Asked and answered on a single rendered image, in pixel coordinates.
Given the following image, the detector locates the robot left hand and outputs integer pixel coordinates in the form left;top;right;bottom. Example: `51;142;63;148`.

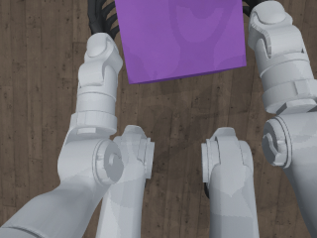
87;0;120;42

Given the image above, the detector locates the robot left forearm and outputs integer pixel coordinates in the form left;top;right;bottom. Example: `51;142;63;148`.
57;33;123;170

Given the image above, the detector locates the right robot upper arm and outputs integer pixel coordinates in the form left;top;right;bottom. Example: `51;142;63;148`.
262;111;317;238

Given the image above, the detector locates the carton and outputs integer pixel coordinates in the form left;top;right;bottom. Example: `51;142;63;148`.
114;0;247;84

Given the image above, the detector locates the robot right foot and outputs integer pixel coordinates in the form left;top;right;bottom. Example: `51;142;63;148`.
201;142;210;199

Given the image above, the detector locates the robot right hand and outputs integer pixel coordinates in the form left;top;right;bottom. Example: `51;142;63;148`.
242;0;272;17

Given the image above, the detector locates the left robot thigh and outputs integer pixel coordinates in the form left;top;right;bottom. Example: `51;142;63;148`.
95;132;155;238

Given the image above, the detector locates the left robot upper arm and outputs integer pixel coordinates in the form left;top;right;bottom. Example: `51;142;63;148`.
0;138;124;238

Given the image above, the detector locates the robot right forearm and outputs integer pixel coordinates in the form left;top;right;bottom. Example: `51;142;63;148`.
248;0;317;116

